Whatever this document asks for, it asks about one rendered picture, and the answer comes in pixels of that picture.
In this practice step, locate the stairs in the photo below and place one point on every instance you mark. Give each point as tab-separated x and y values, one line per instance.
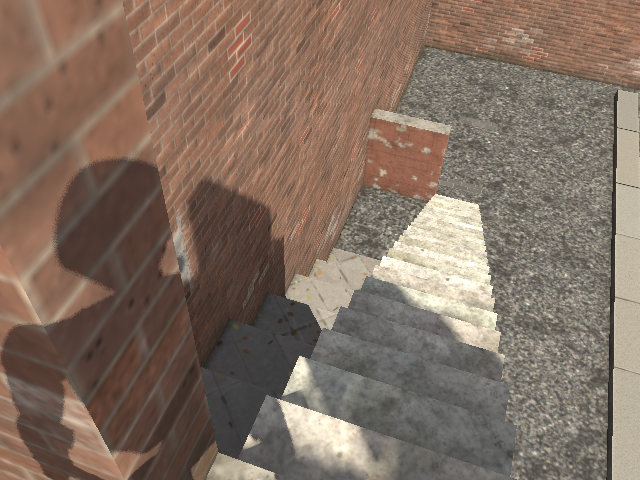
407	383

